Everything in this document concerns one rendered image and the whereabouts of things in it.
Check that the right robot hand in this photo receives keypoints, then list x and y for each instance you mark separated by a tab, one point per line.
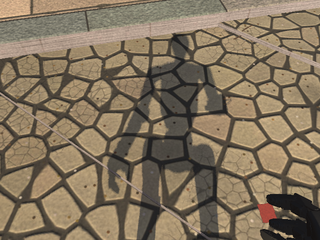
300	230

